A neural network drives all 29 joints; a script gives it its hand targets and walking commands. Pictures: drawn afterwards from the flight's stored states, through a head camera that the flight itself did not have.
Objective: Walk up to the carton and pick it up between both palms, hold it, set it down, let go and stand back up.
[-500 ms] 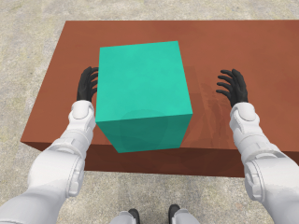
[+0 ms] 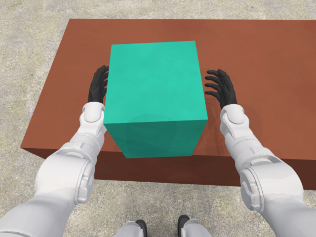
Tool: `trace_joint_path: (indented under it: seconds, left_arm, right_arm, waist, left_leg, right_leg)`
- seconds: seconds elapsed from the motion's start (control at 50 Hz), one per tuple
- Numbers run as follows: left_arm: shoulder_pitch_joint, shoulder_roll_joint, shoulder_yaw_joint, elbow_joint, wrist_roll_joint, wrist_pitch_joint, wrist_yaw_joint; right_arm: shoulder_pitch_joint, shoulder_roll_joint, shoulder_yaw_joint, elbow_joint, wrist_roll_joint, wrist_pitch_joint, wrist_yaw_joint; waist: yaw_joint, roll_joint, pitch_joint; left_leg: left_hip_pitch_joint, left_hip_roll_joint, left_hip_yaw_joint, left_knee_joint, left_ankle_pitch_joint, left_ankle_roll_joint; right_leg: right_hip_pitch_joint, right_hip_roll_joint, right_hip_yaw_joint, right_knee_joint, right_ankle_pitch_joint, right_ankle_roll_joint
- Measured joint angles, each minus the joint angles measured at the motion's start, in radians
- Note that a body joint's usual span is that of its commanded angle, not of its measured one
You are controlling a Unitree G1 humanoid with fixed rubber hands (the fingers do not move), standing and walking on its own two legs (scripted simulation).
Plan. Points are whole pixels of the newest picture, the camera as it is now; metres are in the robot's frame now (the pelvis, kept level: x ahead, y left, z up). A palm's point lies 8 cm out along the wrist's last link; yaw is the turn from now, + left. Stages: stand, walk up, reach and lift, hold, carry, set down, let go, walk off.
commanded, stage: reach and lift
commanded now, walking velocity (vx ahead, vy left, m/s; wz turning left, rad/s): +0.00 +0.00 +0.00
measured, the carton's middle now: (156, 107) +0.44 +0.02 -0.01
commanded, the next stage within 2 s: none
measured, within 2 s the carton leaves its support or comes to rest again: neither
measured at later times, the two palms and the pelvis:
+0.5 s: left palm (102, 97) +0.45 +0.16 +0.03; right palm (217, 102) +0.44 -0.14 +0.01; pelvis +0.01 +0.00 +0.00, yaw +1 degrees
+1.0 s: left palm (103, 98) +0.45 +0.16 +0.03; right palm (217, 103) +0.44 -0.14 +0.01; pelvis +0.01 +0.01 +0.01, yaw +1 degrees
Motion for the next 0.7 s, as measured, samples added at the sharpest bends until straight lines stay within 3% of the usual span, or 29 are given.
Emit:
trace_joint_path:
  seconds: [0.12,0.32,0.4,0.52,0.7]
  left_arm:
    - [-0.009,-0.028,0.059,0.0,0.087,-0.005,0.022]
    - [-0.012,-0.069,0.265,0.0,0.293,-0.014,0.041]
    - [-0.006,-0.082,0.318,0.0,0.34,-0.023,0.041]
    - [0.015,-0.096,0.361,0.0,0.375,-0.048,0.041]
    - [0.022,-0.105,0.366,0.0,0.378,-0.057,0.046]
  right_arm:
    - [-0.009,0.053,-0.044,0.017,-0.103,-0.04,-0.024]
    - [-0.009,0.1,-0.291,0.051,-0.324,-0.102,-0.06]
    - [-0.004,0.111,-0.364,0.051,-0.39,-0.115,-0.059]
    - [0.011,0.112,-0.393,0.052,-0.436,-0.136,-0.054]
    - [0.018,0.113,-0.412,0.055,-0.444,-0.145,-0.051]
  waist:
    - [0.0,0.0,0.0]
    - [-0.004,0.007,0.006]
    - [-0.008,0.019,0.017]
    - [-0.011,0.035,0.018]
    - [-0.02,0.044,0.035]
  left_leg:
    - [0.0,0.0,0.0,0.002,-0.006,0.0]
    - [0.005,0.0,-0.012,0.003,-0.007,0.0]
    - [0.017,0.0,-0.022,0.003,-0.009,0.0]
    - [0.033,0.0,-0.028,0.003,-0.014,0.0]
    - [0.051,0.0,-0.033,0.003,-0.02,0.0]
  right_leg:
    - [0.001,0.0,0.0,0.0,-0.005,0.0]
    - [0.016,-0.001,-0.011,-0.009,-0.005,0.0]
    - [0.036,-0.001,-0.021,-0.02,-0.005,0.0]
    - [0.06,-0.001,-0.027,-0.032,-0.005,0.0]
    - [0.087,-0.001,-0.032,-0.048,-0.005,0.0]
